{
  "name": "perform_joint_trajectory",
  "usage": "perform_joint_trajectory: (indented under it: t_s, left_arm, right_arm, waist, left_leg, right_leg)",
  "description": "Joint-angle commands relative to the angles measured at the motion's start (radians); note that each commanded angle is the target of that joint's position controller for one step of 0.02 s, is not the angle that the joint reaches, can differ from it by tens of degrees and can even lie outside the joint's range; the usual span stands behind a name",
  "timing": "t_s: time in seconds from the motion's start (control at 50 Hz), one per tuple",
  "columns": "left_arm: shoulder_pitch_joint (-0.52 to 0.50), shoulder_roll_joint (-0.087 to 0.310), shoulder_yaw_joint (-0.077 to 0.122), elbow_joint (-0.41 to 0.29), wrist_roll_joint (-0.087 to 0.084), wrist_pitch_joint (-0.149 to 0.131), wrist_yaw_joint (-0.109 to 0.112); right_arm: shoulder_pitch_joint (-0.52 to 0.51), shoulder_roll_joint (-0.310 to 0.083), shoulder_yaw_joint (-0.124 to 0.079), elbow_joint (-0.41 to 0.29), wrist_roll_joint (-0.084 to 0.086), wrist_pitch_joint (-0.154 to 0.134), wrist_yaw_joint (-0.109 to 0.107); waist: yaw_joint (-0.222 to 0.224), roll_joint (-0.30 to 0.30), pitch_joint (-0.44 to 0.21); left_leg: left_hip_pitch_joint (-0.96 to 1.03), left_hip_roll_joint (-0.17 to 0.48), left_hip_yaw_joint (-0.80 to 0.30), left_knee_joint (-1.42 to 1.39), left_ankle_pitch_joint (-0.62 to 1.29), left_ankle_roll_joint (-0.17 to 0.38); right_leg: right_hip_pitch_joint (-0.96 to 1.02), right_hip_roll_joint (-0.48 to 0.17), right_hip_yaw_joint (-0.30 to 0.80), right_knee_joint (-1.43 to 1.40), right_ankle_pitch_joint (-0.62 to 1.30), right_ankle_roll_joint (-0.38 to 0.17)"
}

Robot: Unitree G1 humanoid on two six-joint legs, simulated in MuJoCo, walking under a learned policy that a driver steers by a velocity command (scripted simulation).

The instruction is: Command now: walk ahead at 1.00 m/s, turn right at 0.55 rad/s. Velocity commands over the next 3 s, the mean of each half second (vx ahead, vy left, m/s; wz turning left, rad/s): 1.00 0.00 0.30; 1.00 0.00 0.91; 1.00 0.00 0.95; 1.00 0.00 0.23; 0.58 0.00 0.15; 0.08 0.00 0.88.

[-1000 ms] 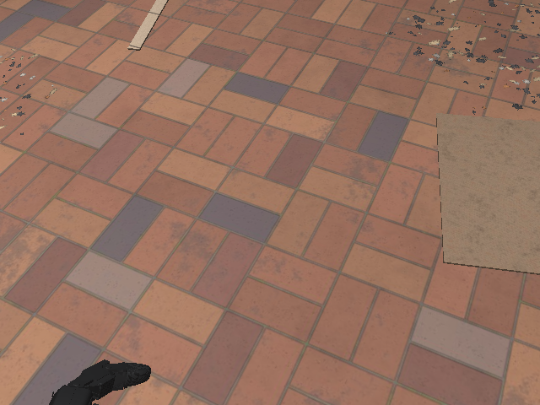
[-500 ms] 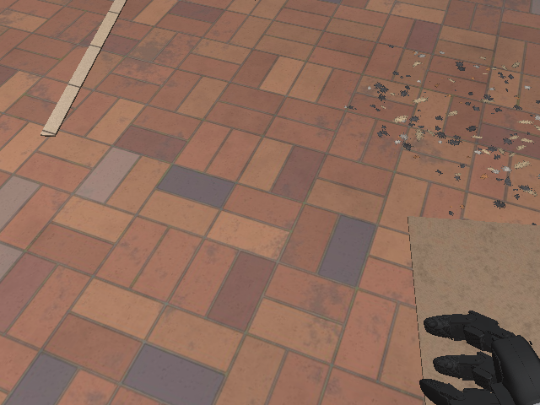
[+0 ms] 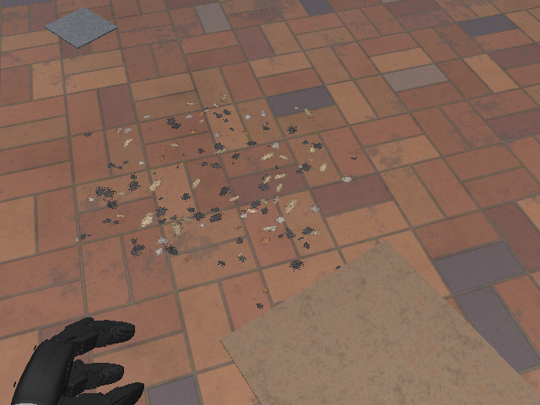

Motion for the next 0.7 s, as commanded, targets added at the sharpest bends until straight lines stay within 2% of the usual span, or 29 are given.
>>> perform_joint_trajectory:
  t_s: [0.02,0.04,0.06,0.08,0.1,0.12,0.14,0.16,0.2,0.24,0.26,0.3,0.32,0.34,0.38,0.4,0.42,0.44,0.46,0.48,0.5,0.52,0.54,0.56,0.58,0.6,0.62,0.64,0.7]
  left_arm:
    - [0.492,0.240,0.100,0.143,-0.003,0.016,0.060]
    - [0.441,0.305,0.108,0.071,0.011,0.018,0.069]
    - [0.441,0.239,0.105,0.067,0.006,0.020,0.084]
    - [0.397,0.194,0.090,0.100,0.007,0.007,0.095]
    - [0.364,0.146,0.075,0.120,0.012,-0.016,0.093]
    - [0.344,0.116,0.063,0.121,0.016,-0.042,0.094]
    - [0.345,0.081,0.050,0.141,0.007,-0.063,0.090]
    - [0.343,0.067,0.046,0.157,0.000,-0.080,0.086]
    - [0.366,0.057,0.045,0.184,-0.007,-0.105,0.073]
    - [0.375,0.049,0.043,0.196,-0.013,-0.118,0.063]
    - [0.373,0.035,0.038,0.199,-0.017,-0.122,0.063]
    - [0.409,0.037,0.032,0.213,-0.026,-0.131,0.069]
    - [0.429,0.049,0.031,0.223,-0.028,-0.135,0.076]
    - [0.439,0.060,0.030,0.231,-0.028,-0.136,0.084]
    - [0.439,0.109,0.039,0.231,-0.019,-0.118,0.111]
    - [0.427,0.139,0.047,0.225,-0.010,-0.101,0.127]
    - [0.395,0.164,0.056,0.215,0.002,-0.079,0.138]
    - [0.336,0.184,0.064,0.193,0.015,-0.058,0.142]
    - [0.266,0.195,0.071,0.181,0.014,-0.047,0.135]
    - [0.211,0.025,0.029,0.146,0.029,-0.071,0.108]
    - [0.323,0.000,0.008,0.037,-0.013,-0.096,0.096]
    - [0.259,0.047,-0.004,0.032,0.005,-0.121,0.095]
    - [0.230,0.066,-0.003,0.032,0.001,-0.132,0.088]
    - [0.210,0.058,-0.007,0.025,0.014,-0.124,0.088]
    - [0.217,0.053,-0.013,0.029,0.036,-0.100,0.087]
    - [0.230,0.046,-0.019,0.030,0.047,-0.072,0.083]
    - [0.219,0.041,-0.024,0.018,0.048,-0.053,0.080]
    - [0.164,0.037,-0.029,-0.009,0.046,-0.045,0.075]
    - [-0.006,0.002,-0.049,-0.078,0.015,-0.049,0.060]
  right_arm:
    - [-0.143,-0.093,-0.016,-0.150,-0.017,-0.007,0.007]
    - [-0.037,-0.108,-0.004,-0.231,0.033,-0.014,0.004]
    - [-0.192,-0.170,-0.011,-0.230,0.028,-0.025,0.000]
    - [-0.201,-0.147,-0.005,-0.221,0.036,-0.024,0.004]
    - [-0.208,-0.123,0.002,-0.202,0.023,-0.015,0.010]
    - [-0.170,-0.105,0.006,-0.172,0.015,0.007,0.018]
    - [-0.143,-0.086,0.006,-0.148,0.009,0.034,0.028]
    - [-0.142,-0.072,0.005,-0.141,0.011,0.050,0.039]
    - [-0.240,-0.052,0.005,-0.160,0.019,0.059,0.051]
    - [-0.333,-0.026,0.011,-0.186,0.029,0.051,0.059]
    - [-0.368,-0.023,0.012,-0.191,0.032,0.044,0.065]
    - [-0.439,-0.006,0.020,-0.205,0.034,0.034,0.080]
    - [-0.469,0.002,0.024,-0.215,0.033,0.030,0.087]
    - [-0.472,-0.005,0.023,-0.211,0.032,0.029,0.091]
    - [-0.421,-0.045,0.012,-0.193,0.024,0.033,0.091]
    - [-0.350,-0.075,0.002,-0.174,0.023,0.039,0.087]
    - [-0.214,-0.114,-0.015,-0.138,0.024,0.044,0.080]
    - [-0.008,-0.163,-0.040,-0.078,0.023,0.049,0.069]
    - [0.174,-0.207,-0.072,-0.034,0.022,0.053,0.051]
    - [0.100,-0.239,-0.090,-0.025,0.044,0.069,0.036]
    - [0.000,-0.339,-0.105,-0.074,0.010,0.073,0.037]
    - [-0.034,-0.261,-0.100,-0.111,0.012,0.070,0.031]
    - [-0.059,-0.185,-0.082,-0.092,0.012,0.067,0.023]
    - [-0.088,-0.158,-0.073,-0.079,0.013,0.057,0.021]
    - [-0.112,-0.161,-0.068,-0.090,0.015,0.041,0.015]
    - [-0.129,-0.147,-0.059,-0.091,0.020,0.028,0.014]
    - [-0.136,-0.155,-0.059,-0.097,0.025,0.014,0.019]
    - [-0.139,-0.173,-0.064,-0.103,0.028,0.002,0.022]
    - [-0.118,-0.179,-0.074,-0.107,0.035,-0.005,0.027]
  waist:
    - [0.231,-0.184,-0.178]
    - [0.163,-0.198,-0.452]
    - [0.219,0.021,-0.353]
    - [0.155,0.060,-0.150]
    - [0.108,0.133,-0.070]
    - [0.069,0.148,-0.029]
    - [0.035,0.136,0.006]
    - [0.016,0.107,0.034]
    - [0.037,0.067,0.090]
    - [0.056,0.035,0.105]
    - [0.063,0.042,0.106]
    - [0.089,0.049,0.095]
    - [0.094,0.039,0.093]
    - [0.091,0.030,0.079]
    - [0.050,-0.032,0.009]
    - [0.004,-0.067,-0.040]
    - [-0.074,-0.089,-0.103]
    - [-0.174,-0.088,-0.180]
    - [-0.281,-0.024,-0.209]
    - [-0.173,0.268,-0.117]
    - [-0.037,0.350,-0.292]
    - [-0.073,0.092,-0.256]
    - [-0.012,-0.037,-0.096]
    - [0.041,-0.074,-0.016]
    - [0.072,-0.081,0.016]
    - [0.102,-0.072,0.044]
    - [0.112,-0.046,0.056]
    - [0.102,-0.026,0.074]
    - [0.032,0.038,0.093]
  left_leg:
    - [-0.766,-0.020,-0.067,0.970,-0.069,0.080]
    - [-1.006,-0.050,-0.301,1.196,-0.115,0.078]
    - [-1.069,-0.012,-0.340,1.160,0.022,0.085]
    - [-1.058,0.030,-0.329,1.069,0.074,0.090]
    - [-0.984,0.062,-0.356,0.981,0.087,0.093]
    - [-0.883,0.076,-0.383,0.927,0.095,0.093]
    - [-0.807,0.094,-0.398,0.867,0.098,0.087]
    - [-0.803,0.102,-0.408,0.803,0.103,0.083]
    - [-0.880,0.101,-0.387,0.678,0.216,0.092]
    - [-0.914,0.081,-0.338,0.519,0.362,0.113]
    - [-0.894,0.067,-0.297,0.439,0.439,0.124]
    - [-0.841,0.031,-0.204,0.292,0.555,0.148]
    - [-0.815,0.019,-0.184,0.226,0.605,0.165]
    - [-0.791,-0.016,-0.153,0.183,0.626,0.179]
    - [-0.731,-0.095,-0.102,0.145,0.552,0.201]
    - [-0.661,-0.132,-0.090,0.147,0.473,0.213]
    - [-0.533,-0.167,-0.091,0.165,0.387,0.230]
    - [-0.342,-0.174,-0.135,0.168,0.294,0.267]
    - [-0.150,-0.131,-0.236,0.080,0.230,0.332]
    - [-0.011,-0.020,-0.429,0.132,0.321,0.358]
    - [0.222,0.178,-1.002,-0.062,0.119,0.601]
    - [0.160,0.216,-1.126,-0.242,-0.052,0.563]
    - [-0.047,0.191,-1.045,-0.298,-0.076,0.493]
    - [-0.209,0.143,-0.953,-0.305,0.008,0.449]
    - [-0.319,0.094,-0.876,-0.304,0.084,0.428]
    - [-0.430,0.050,-0.809,-0.323,0.118,0.415]
    - [-0.518,0.014,-0.756,-0.341,0.142,0.408]
    - [-0.582,-0.017,-0.713,-0.366,0.196,0.405]
    - [-0.630,-0.082,-0.644,-0.374,0.379,0.348]
  right_leg:
    - [0.923,-0.158,0.380,-0.062,-0.010,-0.054]
    - [1.160,-0.409,0.871,-0.246,-0.106,-0.231]
    - [1.027,-0.374,0.857,-0.380,-0.278,-0.178]
    - [0.807,-0.360,0.727,-0.425,-0.265,-0.142]
    - [0.629,-0.330,0.630,-0.444,-0.221,-0.112]
    - [0.480,-0.315,0.543,-0.465,-0.141,-0.092]
    - [0.366,-0.287,0.461,-0.507,-0.125,-0.063]
    - [0.327,-0.266,0.391,-0.541,-0.127,-0.040]
    - [0.343,-0.213,0.247,-0.592,0.021,0.018]
    - [0.388,-0.156,0.099,-0.612,0.215,0.068]
    - [0.402,-0.129,0.032,-0.615,0.302,0.093]
    - [0.455,-0.125,-0.040,-0.644,0.460,0.126]
    - [0.495,-0.149,-0.052,-0.656,0.538,0.136]
    - [0.562,-0.158,-0.073,-0.637,0.705,0.155]
    - [0.711,-0.185,-0.099,-0.504,1.085,0.188]
    - [0.755,-0.207,-0.099,-0.391,1.245,0.199]
    - [0.751,-0.225,-0.097,-0.205,1.345,0.201]
    - [0.678,-0.241,-0.080,0.063,1.332,0.193]
    - [0.512,-0.177,-0.092,0.487,1.005,0.184]
    - [0.108,0.029,-0.037,0.880,-0.247,0.188]
    - [-0.261,0.069,0.174,1.100,-0.416,0.234]
    - [-0.309,-0.002,0.262,0.995,-0.310,0.201]
    - [-0.268,-0.059,0.262,0.839,-0.227,0.189]
    - [-0.203,-0.097,0.248,0.728,-0.224,0.198]
    - [-0.142,-0.114,0.242,0.681,-0.237,0.213]
    - [-0.090,-0.137,0.227,0.614,-0.238,0.230]
    - [-0.043,-0.150,0.206,0.523,-0.246,0.244]
    - [-0.014,-0.157,0.176,0.426,-0.207,0.256]
    - [0.078,-0.136,0.127,0.109,0.065,0.268]
Next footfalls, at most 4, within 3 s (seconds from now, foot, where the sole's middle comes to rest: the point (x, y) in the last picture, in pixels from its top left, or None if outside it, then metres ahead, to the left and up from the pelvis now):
0.46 left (222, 344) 0.62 0.11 -0.73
0.88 right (227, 200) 1.08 0.09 -0.73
1.34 left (92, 170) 1.23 0.52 -0.73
1.74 right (14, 107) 1.56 0.85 -0.73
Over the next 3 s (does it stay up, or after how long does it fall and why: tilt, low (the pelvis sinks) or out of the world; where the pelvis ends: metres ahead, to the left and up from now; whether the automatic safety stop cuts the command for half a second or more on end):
stays up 1.59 1.37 0.03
